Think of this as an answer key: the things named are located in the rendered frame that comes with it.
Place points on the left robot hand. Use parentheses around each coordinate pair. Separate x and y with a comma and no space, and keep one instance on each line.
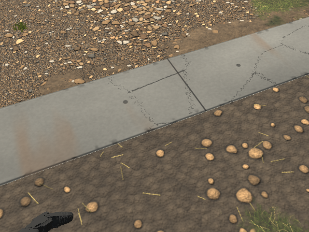
(47,221)

